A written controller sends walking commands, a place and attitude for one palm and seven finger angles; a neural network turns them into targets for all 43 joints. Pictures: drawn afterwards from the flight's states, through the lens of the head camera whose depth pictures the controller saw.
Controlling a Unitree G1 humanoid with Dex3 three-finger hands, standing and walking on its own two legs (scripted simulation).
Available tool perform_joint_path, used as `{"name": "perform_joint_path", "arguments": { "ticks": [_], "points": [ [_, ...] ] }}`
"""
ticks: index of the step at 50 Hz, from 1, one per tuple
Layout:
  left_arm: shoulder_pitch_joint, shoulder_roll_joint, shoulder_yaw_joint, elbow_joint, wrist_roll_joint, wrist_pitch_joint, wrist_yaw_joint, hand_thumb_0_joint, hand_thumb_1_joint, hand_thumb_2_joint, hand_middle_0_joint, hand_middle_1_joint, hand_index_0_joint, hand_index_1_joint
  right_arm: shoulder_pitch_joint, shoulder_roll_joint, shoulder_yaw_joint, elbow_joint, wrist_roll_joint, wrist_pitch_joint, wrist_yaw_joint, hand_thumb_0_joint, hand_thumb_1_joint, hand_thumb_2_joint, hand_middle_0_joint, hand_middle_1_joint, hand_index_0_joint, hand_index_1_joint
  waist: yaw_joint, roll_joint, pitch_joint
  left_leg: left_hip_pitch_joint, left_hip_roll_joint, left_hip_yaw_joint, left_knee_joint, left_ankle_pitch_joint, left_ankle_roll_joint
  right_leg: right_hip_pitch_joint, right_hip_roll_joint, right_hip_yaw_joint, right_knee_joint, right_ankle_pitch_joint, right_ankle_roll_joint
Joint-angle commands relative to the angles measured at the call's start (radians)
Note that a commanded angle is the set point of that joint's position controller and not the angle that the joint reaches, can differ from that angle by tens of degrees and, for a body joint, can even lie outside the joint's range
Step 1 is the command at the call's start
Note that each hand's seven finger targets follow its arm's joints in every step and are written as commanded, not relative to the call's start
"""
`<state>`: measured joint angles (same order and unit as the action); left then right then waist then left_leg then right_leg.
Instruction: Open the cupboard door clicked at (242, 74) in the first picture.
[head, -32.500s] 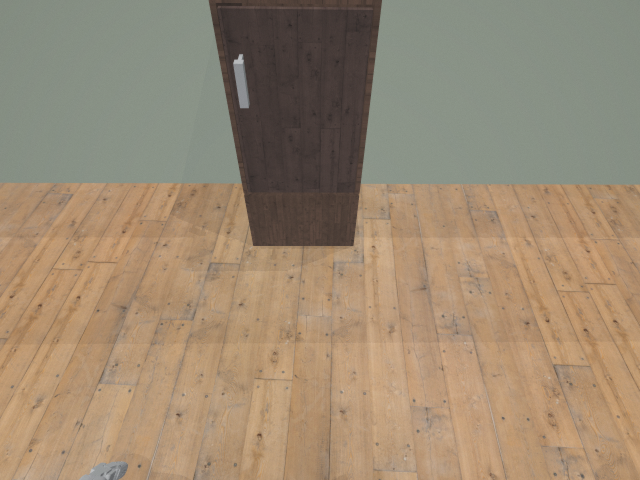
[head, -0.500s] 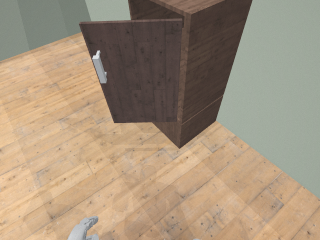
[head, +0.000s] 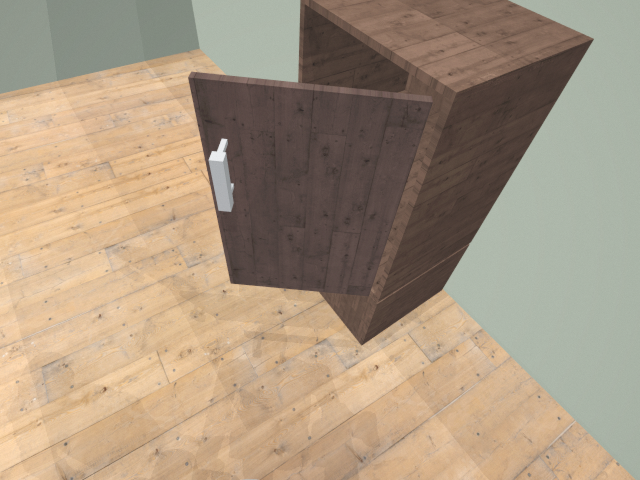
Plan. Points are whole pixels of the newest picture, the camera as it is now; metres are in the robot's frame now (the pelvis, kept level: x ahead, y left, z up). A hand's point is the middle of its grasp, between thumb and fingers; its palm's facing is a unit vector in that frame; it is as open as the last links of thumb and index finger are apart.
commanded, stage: come to a stop and stand still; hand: left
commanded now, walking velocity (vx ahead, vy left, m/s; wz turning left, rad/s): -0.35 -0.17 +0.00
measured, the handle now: (224, 175) +0.60 +0.23 -0.02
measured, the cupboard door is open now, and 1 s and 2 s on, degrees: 51 51 51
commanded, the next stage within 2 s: look again from close up in 1.14 s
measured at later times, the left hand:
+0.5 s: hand out of the picture +0.08 +0.13 -0.15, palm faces -0.01 -0.97 -0.25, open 7.4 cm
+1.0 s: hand out of the picture -0.01 +0.20 -0.16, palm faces +0.00 -0.96 -0.27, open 7.4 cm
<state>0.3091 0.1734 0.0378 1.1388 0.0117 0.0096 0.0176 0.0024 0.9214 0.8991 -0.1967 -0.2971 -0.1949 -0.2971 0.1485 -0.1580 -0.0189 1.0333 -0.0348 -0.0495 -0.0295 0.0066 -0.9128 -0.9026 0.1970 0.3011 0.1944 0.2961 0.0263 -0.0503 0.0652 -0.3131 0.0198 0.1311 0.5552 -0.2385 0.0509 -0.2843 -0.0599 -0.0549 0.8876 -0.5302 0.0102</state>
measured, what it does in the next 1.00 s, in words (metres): steps on the spot: right foot, then left foot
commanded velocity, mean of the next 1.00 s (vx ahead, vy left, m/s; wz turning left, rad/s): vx -0.03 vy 0.05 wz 0.00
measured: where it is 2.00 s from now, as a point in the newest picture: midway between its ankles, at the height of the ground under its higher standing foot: outside the picture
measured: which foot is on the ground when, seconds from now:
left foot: down 0.00-0.34, up 0.36-0.68, down 0.70-1.00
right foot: up 0.00-0.32, down 0.34-1.00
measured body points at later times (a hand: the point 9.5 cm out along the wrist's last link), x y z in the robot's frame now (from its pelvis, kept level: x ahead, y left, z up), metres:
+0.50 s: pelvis +0.01 -0.06 +0.01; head +0.04 -0.08 +0.46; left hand +0.08 +0.18 -0.13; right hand +0.04 -0.31 -0.16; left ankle -0.01 +0.07 -0.68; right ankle -0.01 -0.17 -0.73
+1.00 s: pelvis -0.02 +0.00 +0.00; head -0.02 -0.01 +0.45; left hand -0.01 +0.25 -0.14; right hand +0.05 -0.23 -0.15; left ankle -0.02 +0.08 -0.73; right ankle +0.00 -0.17 -0.73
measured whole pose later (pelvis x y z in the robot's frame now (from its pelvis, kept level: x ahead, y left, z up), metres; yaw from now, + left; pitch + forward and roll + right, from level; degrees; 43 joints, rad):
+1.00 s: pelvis -0.02 +0.00 +0.00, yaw -2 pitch -1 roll +0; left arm 0.31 0.19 0.00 1.02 0.03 0.03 0.02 0.00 0.91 0.90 -0.20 -0.30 -0.20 -0.30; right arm 0.23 -0.20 -0.01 0.93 -0.02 0.00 -0.01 0.00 -0.93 -0.90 0.20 0.30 0.20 0.30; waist 0.02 0.04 0.01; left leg -0.22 -0.04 0.10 0.53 -0.30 0.07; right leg -0.27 -0.08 0.04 0.55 -0.27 0.03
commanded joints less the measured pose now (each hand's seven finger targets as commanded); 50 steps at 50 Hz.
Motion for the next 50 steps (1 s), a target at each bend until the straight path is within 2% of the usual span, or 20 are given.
{"name": "perform_joint_path", "arguments": {
  "ticks": [1, 7, 11, 14, 15, 16, 17, 18, 20, 24, 28, 32, 33, 34, 35, 38, 40, 43, 45, 50],
  "points": [
    [0.035, 0.056, 0.005, -0.059, -0.006, 0.015, 0.005, 0.000, 0.900, 0.900, -0.200, -0.300, -0.200, -0.300, 0.065, -0.184, -0.025, -0.003, 0.016, 0.029, -0.035, 0.000, -0.900, -0.900, 0.200, 0.300, 0.200, 0.300, -0.017, 0.144, -0.100, 0.146, 0.321, -0.210, -0.198, 0.771, 0.122, -0.049, -0.027, 0.041, -0.005, 0.039, 0.018],
    [-0.026, 0.067, 0.035, -0.149, 0.007, 0.049, 0.006, 0.000, 0.900, 0.900, -0.200, -0.300, -0.200, -0.300, 0.051, -0.206, -0.064, -0.030, 0.009, 0.058, -0.036, 0.000, -0.900, -0.900, 0.200, 0.300, 0.200, 0.300, -0.026, 0.175, -0.126, 0.160, 0.334, -0.192, -0.179, 0.676, 0.138, -0.153, 0.010, 0.057, 0.124, 0.059, 0.024],
    [-0.062, 0.053, 0.030, -0.185, 0.007, 0.039, 0.004, 0.000, 0.900, 0.900, -0.200, -0.300, -0.200, -0.300, 0.040, -0.203, -0.074, -0.044, 0.004, 0.063, -0.023, 0.000, -0.900, -0.900, 0.200, 0.300, 0.200, 0.300, -0.032, 0.256, -0.126, 0.132, 0.301, -0.185, -0.165, 0.575, 0.114, -0.072, 0.021, 0.016, -0.059, 0.077, 0.011],
    [-0.002, 0.064, 0.029, -0.173, 0.005, 0.018, 0.007, 0.000, 0.900, 0.900, -0.200, -0.300, -0.200, -0.300, 0.033, -0.198, -0.076, -0.049, 0.012, 0.071, -0.009, 0.000, -0.900, -0.900, 0.200, 0.300, 0.200, 0.300, 0.005, 0.214, -0.146, 0.087, 0.239, -0.163, -0.098, 0.395, 0.060, 0.090, 0.036, -0.024, -0.341, 0.287, 0.006],
    [0.013, 0.097, 0.031, -0.170, 0.011, 0.003, 0.010, 0.000, 0.900, 0.900, -0.200, -0.300, -0.200, -0.300, 0.053, -0.168, -0.072, -0.049, 0.019, 0.070, -0.002, 0.000, -0.900, -0.900, 0.200, 0.300, 0.200, 0.300, 0.009, 0.118, -0.147, 0.061, 0.179, -0.140, -0.031, 0.274, 0.012, 0.155, 0.007, 0.017, -0.480, 0.410, 0.001],
    [0.001, 0.173, 0.038, -0.175, 0.020, -0.011, 0.018, 0.000, 0.900, 0.900, -0.200, -0.300, -0.200, -0.300, 0.075, -0.109, -0.064, -0.061, 0.029, 0.070, 0.008, 0.000, -0.900, -0.900, 0.200, 0.300, 0.200, 0.300, -0.006, -0.098, -0.153, -0.052, 0.069, -0.055, 0.087, -0.013, -0.056, 0.210, -0.189, 0.241, -0.543, 0.605, -0.053],
    [-0.031, 0.220, 0.034, -0.182, 0.016, -0.017, 0.016, 0.000, 0.900, 0.900, -0.200, -0.300, -0.200, -0.300, 0.056, -0.093, -0.055, -0.077, 0.031, 0.084, 0.016, 0.000, -0.900, -0.900, 0.200, 0.300, 0.200, 0.300, -0.003, -0.174, -0.108, -0.073, -0.001, -0.068, 0.202, -0.320, -0.083, 0.110, -0.342, 0.317, -0.584, 0.701, -0.149],
    [-0.047, 0.215, 0.027, -0.186, 0.015, -0.019, 0.016, 0.000, 0.900, 0.900, -0.200, -0.300, -0.200, -0.300, 0.017, -0.094, -0.055, -0.083, 0.024, 0.097, 0.016, 0.000, -0.900, -0.900, 0.200, 0.300, 0.200, 0.300, 0.006, -0.120, -0.090, -0.071, -0.003, -0.126, 0.289, -0.349, -0.079, 0.064, -0.334, 0.309, -0.578, 0.760, -0.185],
    [-0.096, 0.191, 0.028, -0.179, 0.010, -0.021, 0.021, 0.000, 0.900, 0.900, -0.200, -0.300, -0.200, -0.300, 0.049, -0.119, -0.059, -0.055, 0.021, 0.104, 0.012, 0.000, -0.900, -0.900, 0.200, 0.300, 0.200, 0.300, -0.016, -0.221, -0.093, -0.129, 0.006, -0.147, 0.385, -0.290, -0.089, 0.148, -0.281, 0.259, -0.529, 0.889, -0.183],
    [-0.078, 0.196, 0.034, -0.179, 0.009, -0.022, 0.022, 0.000, 0.900, 0.900, -0.200, -0.300, -0.200, -0.300, 0.045, -0.121, -0.054, -0.038, 0.025, 0.101, 0.022, 0.000, -0.900, -0.900, 0.200, 0.300, 0.200, 0.300, 0.003, -0.133, -0.067, -0.141, -0.004, -0.141, 0.377, -0.208, -0.104, 0.185, -0.252, 0.190, -0.522, 0.877, -0.161],
    [-0.046, 0.203, 0.045, -0.165, 0.015, -0.020, 0.023, 0.000, 0.900, 0.900, -0.200, -0.300, -0.200, -0.300, 0.034, -0.104, -0.047, -0.047, 0.026, 0.091, 0.023, 0.000, -0.900, -0.900, 0.200, 0.300, 0.200, 0.300, 0.026, -0.126, -0.069, -0.098, -0.016, -0.117, 0.217, -0.221, -0.099, 0.214, -0.256, 0.211, -0.531, 0.805, -0.177],
    [-0.073, 0.198, 0.043, -0.148, 0.007, -0.015, 0.022, 0.000, 0.900, 0.900, -0.200, -0.300, -0.200, -0.300, 0.121, -0.088, -0.038, -0.018, 0.026, 0.074, 0.015, 0.000, -0.900, -0.900, 0.200, 0.300, 0.200, 0.300, -0.018, -0.118, -0.101, 0.099, -0.031, -0.082, -0.097, -0.039, -0.089, 0.146, -0.205, 0.172, -0.470, 0.701, -0.130],
    [-0.004, 0.178, 0.021, -0.142, 0.010, -0.041, 0.071, 0.000, 0.900, 0.900, -0.200, -0.300, -0.200, -0.300, 0.094, -0.136, -0.036, -0.098, 0.024, 0.039, 0.015, 0.000, -0.900, -0.900, 0.200, 0.300, 0.200, 0.300, -0.031, 0.094, -0.165, 0.105, 0.005, -0.060, -0.078, 0.034, -0.085, 0.220, -0.174, 0.215, -0.312, 1.082, -0.095],
    [-0.022, 0.210, 0.023, -0.186, 0.005, -0.039, 0.061, 0.000, 0.900, 0.900, -0.200, -0.300, -0.200, -0.300, 0.138, -0.118, -0.035, -0.110, 0.023, 0.040, 0.017, 0.000, -0.900, -0.900, 0.200, 0.300, 0.200, 0.300, -0.040, 0.142, -0.225, 0.093, 0.038, -0.100, -0.100, 0.045, -0.049, 0.233, -0.148, 0.134, -0.276, 0.847, -0.081],
    [-0.035, 0.165, 0.015, -0.191, 0.004, -0.029, 0.053, 0.000, 0.900, 0.900, -0.200, -0.300, -0.200, -0.300, 0.145, -0.143, -0.028, -0.124, 0.017, 0.039, 0.020, 0.000, -0.900, -0.900, 0.200, 0.300, 0.200, 0.300, -0.035, 0.222, -0.219, 0.107, 0.108, -0.138, -0.105, 0.182, -0.030, 0.163, -0.090, 0.063, -0.253, 0.560, -0.064],
    [-0.050, 0.112, -0.007, -0.190, 0.010, 0.000, 0.037, 0.000, 0.900, 0.900, -0.200, -0.300, -0.200, -0.300, 0.127, -0.174, -0.018, -0.154, 0.012, 0.042, 0.007, 0.000, -0.900, -0.900, 0.200, 0.300, 0.200, 0.300, -0.028, 0.304, -0.040, 0.070, 0.172, -0.261, -0.158, 0.456, 0.032, -0.009, 0.021, -0.007, -0.223, 0.098, -0.027],
    [-0.026, 0.100, -0.016, -0.177, 0.010, 0.001, 0.026, 0.000, 0.900, 0.900, -0.200, -0.300, -0.200, -0.300, 0.104, -0.171, -0.013, -0.165, 0.012, 0.039, 0.002, 0.000, -0.900, -0.900, 0.200, 0.300, 0.200, 0.300, -0.007, 0.209, -0.017, 0.057, 0.167, -0.243, -0.156, 0.386, 0.052, -0.003, 0.016, 0.014, -0.250, 0.128, -0.029],
    [-0.001, 0.115, -0.023, -0.164, 0.007, -0.007, 0.016, 0.000, 0.900, 0.900, -0.200, -0.300, -0.200, -0.300, 0.084, -0.164, -0.010, -0.172, 0.020, 0.037, 0.007, 0.000, -0.900, -0.900, 0.200, 0.300, 0.200, 0.300, -0.010, 0.047, -0.007, 0.023, 0.099, -0.211, -0.176, 0.015, 0.015, 0.020, -0.009, 0.089, -0.387, 0.261, -0.036],
    [-0.024, 0.123, -0.022, -0.174, 0.013, -0.002, 0.012, 0.000, 0.900, 0.900, -0.200, -0.300, -0.200, -0.300, 0.099, -0.170, -0.018, -0.165, 0.017, 0.040, 0.011, 0.000, -0.900, -0.900, 0.200, 0.300, 0.200, 0.300, -0.025, 0.039, 0.054, -0.024, 0.092, -0.232, -0.245, -0.185, 0.007, -0.013, -0.004, 0.089, -0.391, 0.220, -0.036],
    [0.020, 0.118, -0.026, -0.171, 0.015, -0.007, 0.012, 0.000, 0.900, 0.900, -0.200, -0.300, -0.200, -0.300, 0.112, -0.172, -0.014, -0.138, 0.015, 0.027, 0.014, 0.000, -0.900, -0.900, 0.200, 0.300, 0.200, 0.300, -0.018, 0.077, 0.018, -0.008, 0.094, -0.234, -0.286, -0.210, 0.011, 0.005, -0.007, 0.092, -0.397, 0.263, -0.032]
  ]
}}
